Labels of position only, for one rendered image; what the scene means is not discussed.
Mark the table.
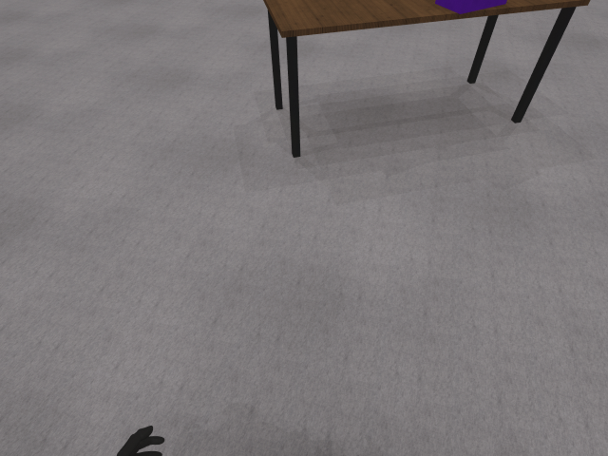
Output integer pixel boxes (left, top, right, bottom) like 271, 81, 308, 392
263, 0, 590, 158

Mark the robot left hand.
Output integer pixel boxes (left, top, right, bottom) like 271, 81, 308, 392
117, 426, 164, 456

